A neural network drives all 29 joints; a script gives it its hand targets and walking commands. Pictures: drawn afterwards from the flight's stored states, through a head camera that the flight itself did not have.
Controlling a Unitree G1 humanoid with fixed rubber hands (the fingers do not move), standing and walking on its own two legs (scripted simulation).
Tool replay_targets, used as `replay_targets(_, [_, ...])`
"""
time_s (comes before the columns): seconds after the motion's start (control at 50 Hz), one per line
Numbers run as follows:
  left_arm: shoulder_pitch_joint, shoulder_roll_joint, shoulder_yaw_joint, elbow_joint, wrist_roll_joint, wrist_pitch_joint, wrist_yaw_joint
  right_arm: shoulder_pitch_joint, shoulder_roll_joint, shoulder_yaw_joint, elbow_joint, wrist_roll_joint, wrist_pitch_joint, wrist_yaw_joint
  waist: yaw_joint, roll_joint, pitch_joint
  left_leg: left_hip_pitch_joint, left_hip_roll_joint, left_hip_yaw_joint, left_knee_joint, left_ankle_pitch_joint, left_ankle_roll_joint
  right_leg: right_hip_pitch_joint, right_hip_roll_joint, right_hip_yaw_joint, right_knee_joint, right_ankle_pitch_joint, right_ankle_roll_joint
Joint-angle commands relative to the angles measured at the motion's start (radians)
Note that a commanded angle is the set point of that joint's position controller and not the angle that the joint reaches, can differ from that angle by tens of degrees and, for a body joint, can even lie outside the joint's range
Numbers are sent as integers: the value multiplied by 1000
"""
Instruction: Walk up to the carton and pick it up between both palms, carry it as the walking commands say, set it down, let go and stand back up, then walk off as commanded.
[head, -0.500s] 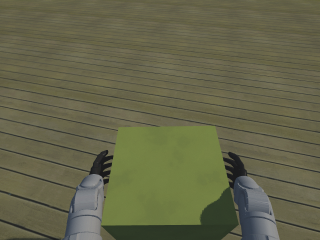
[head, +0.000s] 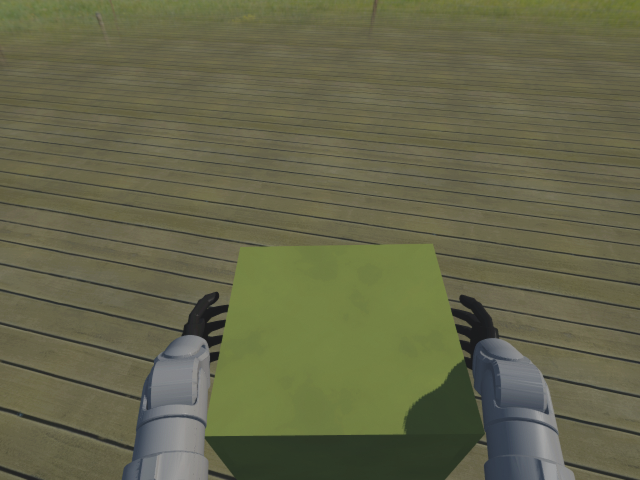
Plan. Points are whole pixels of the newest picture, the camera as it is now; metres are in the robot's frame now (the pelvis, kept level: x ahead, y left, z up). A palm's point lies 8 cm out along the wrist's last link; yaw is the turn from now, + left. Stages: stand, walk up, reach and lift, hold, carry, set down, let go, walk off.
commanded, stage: reach and lift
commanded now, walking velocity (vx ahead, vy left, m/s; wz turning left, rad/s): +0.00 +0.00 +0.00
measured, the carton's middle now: (338, 362) +0.30 -0.01 -0.02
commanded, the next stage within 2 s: hold in 0.52 s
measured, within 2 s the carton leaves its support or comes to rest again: neither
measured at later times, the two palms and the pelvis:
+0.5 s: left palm (189, 347) +0.29 +0.19 +0.05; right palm (472, 349) +0.28 -0.18 +0.04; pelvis +0.01 +0.00 +0.00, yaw +0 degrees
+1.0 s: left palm (192, 357) +0.27 +0.18 +0.05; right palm (479, 354) +0.28 -0.19 +0.04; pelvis +0.01 -0.01 +0.00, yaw +0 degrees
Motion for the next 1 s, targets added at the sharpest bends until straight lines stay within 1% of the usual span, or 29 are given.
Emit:
replay_targets(0.0, [-592,-914,-612,-106,-284,-17,-238,-589,955,631,-106,269,-31,233,9,-16,-226,44,-19,27,-37,162,-17,70,-7,-19,-62,168,27])
replay_targets(0.02, [-576,-899,-601,-94,-286,-9,-241,-551,939,604,-83,251,-30,228,-2,-24,-215,46,-14,20,-46,190,-19,72,-4,-21,-62,196,28])
replay_targets(0.04, [-571,-866,-601,-128,-284,-14,-240,-559,940,622,-117,271,-44,221,16,24,-226,43,-21,29,-42,228,-23,97,-14,-1,-65,256,29])
replay_targets(0.08, [-570,-845,-604,-150,-283,-10,-235,-512,934,609,-101,262,-37,214,0,14,-226,70,-16,18,-38,248,-25,80,-17,2,-63,268,28])
replay_targets(0.1, [-581,-853,-619,-154,-288,-8,-233,-506,903,595,-104,250,-32,208,1,51,-182,54,-21,23,-46,247,-33,65,-4,-12,-67,256,23])
replay_targets(0.12, [-571,-825,-606,-154,-289,-6,-239,-498,892,581,-90,233,-25,207,-8,-18,-159,49,-14,16,-53,211,-28,62,-2,-21,-74,218,27])
replay_targets(0.14, [-536,-823,-569,-110,-258,5,-236,-496,883,567,-90,229,-19,205,-1,27,-132,27,-22,27,-60,170,-27,83,-11,-9,-84,184,23])
replay_targets(0.18, [-519,-834,-570,-73,-263,8,-237,-492,869,563,-88,210,-20,201,-26,-15,-113,36,-18,24,-70,134,-23,66,-5,-20,-87,149,20])
replay_targets(0.2, [-514,-854,-569,-60,-257,6,-243,-514,860,580,-120,208,-24,200,-14,-4,-134,36,-22,23,-62,139,-23,73,-3,-20,-86,153,12])
replay_targets(0.24, [-563,-871,-593,-94,-281,-14,-247,-577,899,623,-157,237,-32,205,8,-61,-159,42,-24,24,-58,112,-18,63,9,-35,-75,112,22])
replay_targets(0.3, [-563,-859,-589,-113,-274,-10,-238,-539,894,608,-123,239,-23,209,6,-2,-151,29,-25,31,-60,145,-21,63,12,-35,-71,143,21])
replay_targets(0.32, [-551,-863,-605,-124,-277,-18,-233,-552,902,637,-144,261,-33,213,24,-4,-190,56,-17,20,-46,217,-26,69,16,-33,-54,193,21])
replay_targets(0.4, [-490,-884,-638,-157,-289,-11,-215,-497,864,650,-195,271,-43,213,7,21,-232,102,-4,5,-37,359,-39,77,24,-30,-48,269,20])
replay_targets(0.44, [-453,-859,-643,-174,-292,-4,-211,-453,850,650,-198,262,-38,204,-6,5,-220,106,-6,2,-41,358,-38,87,19,-27,-53,274,23])
replay_targets(0.56, [-408,-852,-648,-205,-272,3,-190,-444,807,646,-231,266,-35,217,21,19,-198,118,6,5,-52,403,-44,42,31,-27,-66,229,23])
replay_targets(0.6, [-401,-843,-652,-206,-271,7,-184,-417,801,632,-215,256,-28,214,7,25,-170,132,3,17,-46,419,-43,20,30,-26,-71,240,24])
replay_targets(0.62, [-458,-807,-658,-264,-280,-1,-187,-424,827,632,-200,254,-29,216,19,4,-166,91,-4,13,-52,325,-38,30,28,-24,-68,199,22])
replay_targets(0.64, [-400,-806,-647,-229,-271,2,-184,-404,804,629,-205,250,-30,215,1,-24,-169,115,-2,9,-52,360,-36,32,25,-25,-67,239,25])
replay_targets(0.66, [-424,-827,-675,-252,-296,-4,-187,-403,837,653,-224,254,-29,211,10,-59,-183,114,4,6,-50,342,-29,42,30,-28,-62,245,27])
replay_targets(0.7, [-391,-816,-664,-252,-285,3,-188,-384,826,653,-222,257,-28,200,10,23,-177,104,-7,14,-45,359,-32,50,20,-17,-65,268,21])
replay_targets(0.72, [-329,-833,-661,-208,-275,8,-191,-440,807,685,-290,273,-34,203,22,-33,-198,121,-6,15,-47,391,-30,58,28,-31,-64,287,35])
replay_targets(0.74, [-385,-812,-673,-256,-281,-1,-193,-415,829,686,-259,275,-33,206,26,31,-201,101,-20,27,-48,337,-31,73,15,-18,-69,275,28])
replay_targets(0.82, [-428,-782,-687,-320,-297,-13,-191,-394,831,682,-265,267,-36,195,22,6,-227,82,-22,24,-50,332,-27,101,16,-15,-57,315,32])
replay_targets(0.88, [-376,-726,-618,-231,-254,-3,-202,-389,817,648,-228,230,-26,187,34,-60,-132,51,-36,34,-63,204,-16,80,4,-20,-81,224,42])
replay_targets(0.9, [-384,-752,-640,-249,-271,-13,-210,-409,830,681,-262,246,-33,183,41,-46,-169,59,-36,28,-51,240,-13,85,-1,-3,-73,279,42])
replay_targets(0.92, [-410,-746,-632,-227,-276,-12,-213,-410,825,672,-234,245,-27,184,24,-59,-131,50,-40,39,-61,183,-13,69,2,-23,-82,217,44])
replay_targets(0.94, [-385,-748,-616,-204,-254,-13,-211,-432,809,666,-245,234,-28,184,37,-37,-119,48,-37,41,-67,163,-10,57,5,-25,-81,189,39])
replay_targets(0.96, [-415,-755,-624,-212,-274,-17,-214,-430,830,664,-231,239,-33,180,22,-79,-128,62,-33,30,-55,191,-9,51,4,-22,-72,218,44])
replay_targets(0.98, [-430,-751,-627,-227,-272,-14,-219,-419,822,650,-219,232,-33,177,3,-7,-119,51,-45,37,-49,189,-18,62,-6,-14,-77,219,38])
